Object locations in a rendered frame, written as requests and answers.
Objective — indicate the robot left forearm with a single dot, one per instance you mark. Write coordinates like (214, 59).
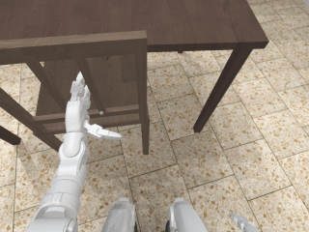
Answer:
(62, 199)

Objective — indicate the right robot hand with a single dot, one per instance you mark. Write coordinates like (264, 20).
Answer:
(243, 223)

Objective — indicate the left robot shin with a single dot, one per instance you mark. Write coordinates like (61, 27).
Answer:
(125, 199)

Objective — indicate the left robot hand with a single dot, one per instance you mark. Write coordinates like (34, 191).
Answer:
(76, 112)

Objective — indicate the robot left upper arm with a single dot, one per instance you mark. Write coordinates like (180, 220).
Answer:
(53, 224)

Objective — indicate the robot left thigh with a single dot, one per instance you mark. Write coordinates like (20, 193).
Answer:
(120, 218)

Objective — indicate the table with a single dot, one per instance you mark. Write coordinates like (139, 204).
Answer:
(170, 25)

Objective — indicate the chair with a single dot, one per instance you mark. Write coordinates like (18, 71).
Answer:
(115, 69)

